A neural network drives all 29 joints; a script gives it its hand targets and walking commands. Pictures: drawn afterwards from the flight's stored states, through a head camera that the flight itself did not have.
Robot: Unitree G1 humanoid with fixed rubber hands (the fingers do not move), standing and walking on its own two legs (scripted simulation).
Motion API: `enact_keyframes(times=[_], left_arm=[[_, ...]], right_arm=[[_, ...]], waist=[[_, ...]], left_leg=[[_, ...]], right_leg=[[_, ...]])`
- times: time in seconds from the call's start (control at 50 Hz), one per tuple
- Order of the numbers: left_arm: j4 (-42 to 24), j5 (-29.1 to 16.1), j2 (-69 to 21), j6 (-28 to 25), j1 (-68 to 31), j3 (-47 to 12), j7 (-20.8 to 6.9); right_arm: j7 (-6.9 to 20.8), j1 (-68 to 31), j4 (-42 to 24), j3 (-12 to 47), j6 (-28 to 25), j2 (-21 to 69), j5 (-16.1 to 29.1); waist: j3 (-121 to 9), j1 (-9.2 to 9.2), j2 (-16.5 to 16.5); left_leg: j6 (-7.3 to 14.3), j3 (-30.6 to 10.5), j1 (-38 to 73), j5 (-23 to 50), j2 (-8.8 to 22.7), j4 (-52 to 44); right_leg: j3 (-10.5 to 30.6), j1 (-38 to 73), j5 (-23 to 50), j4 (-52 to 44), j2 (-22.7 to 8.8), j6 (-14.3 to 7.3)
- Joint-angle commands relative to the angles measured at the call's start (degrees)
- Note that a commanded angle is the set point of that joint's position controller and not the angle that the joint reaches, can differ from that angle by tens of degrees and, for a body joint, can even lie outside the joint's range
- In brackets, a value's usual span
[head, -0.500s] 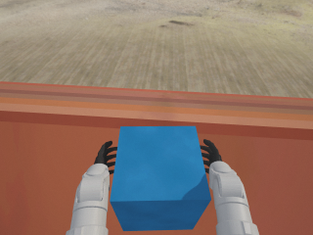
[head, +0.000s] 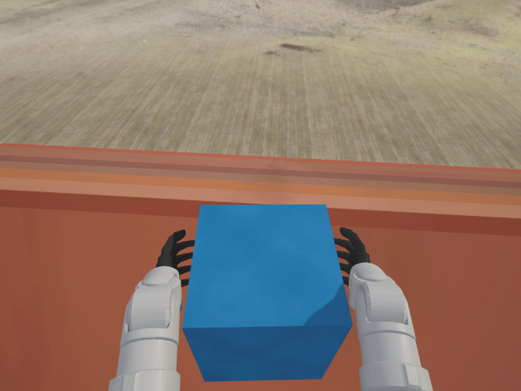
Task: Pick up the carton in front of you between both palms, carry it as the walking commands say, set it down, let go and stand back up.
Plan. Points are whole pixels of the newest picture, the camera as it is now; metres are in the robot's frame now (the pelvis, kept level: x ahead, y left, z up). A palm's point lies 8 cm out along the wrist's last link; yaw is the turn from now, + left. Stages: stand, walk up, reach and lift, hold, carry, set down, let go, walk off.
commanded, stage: hold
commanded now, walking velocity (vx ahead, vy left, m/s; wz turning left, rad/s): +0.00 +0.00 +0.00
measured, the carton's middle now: (263, 295) +0.29 +0.00 -0.02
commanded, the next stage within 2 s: carry in 0.94 s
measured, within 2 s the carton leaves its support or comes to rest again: neither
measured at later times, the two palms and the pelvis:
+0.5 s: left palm (169, 272) +0.29 +0.15 +0.05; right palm (358, 269) +0.30 -0.15 +0.05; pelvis +0.01 +0.00 +0.00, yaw +0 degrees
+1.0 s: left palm (170, 272) +0.29 +0.15 +0.05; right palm (358, 269) +0.29 -0.15 +0.05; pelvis +0.01 +0.00 +0.00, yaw +0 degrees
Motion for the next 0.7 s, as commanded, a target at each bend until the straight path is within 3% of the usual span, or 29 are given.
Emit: enact_keyframes(times=[0.0, 0.44, 0.68], left_arm=[[-1.3, -13.0, -50.8, -1.9, -30.2, -31.5, -12.1], [-4.6, -13.6, -50.3, -1.4, -24.6, -32.2, -11.5], [-6.1, -14.0, -49.5, -1.3, -23.4, -32.7, -11.4]], right_arm=[[12.4, -29.5, -0.7, 31.3, -1.5, 50.7, 12.8], [12.0, -24.1, -4.1, 32.2, -1.0, 50.0, 13.6], [11.7, -22.8, -5.6, 32.9, -0.9, 49.8, 14.0]], waist=[[-12.1, -0.20, 0.1], [-13.7, -0.05, 0.3], [-13.4, 0.08, 0.1]], left_leg=[[0.2, -0.1, 3.7, 0.2, -3.5, -3.6], [-0.2, -0.4, 6.4, 9.8, -3.8, -4.0], [-0.1, -0.4, 5.9, 9.8, -4.0, -3.9]], right_leg=[[-0.1, -2.0, 0.2, -4.9, 3.4, -0.4], [0.3, 0.9, 9.2, -5.0, 3.8, -0.1], [0.5, 0.9, 9.6, -5.0, 3.8, 0.0]])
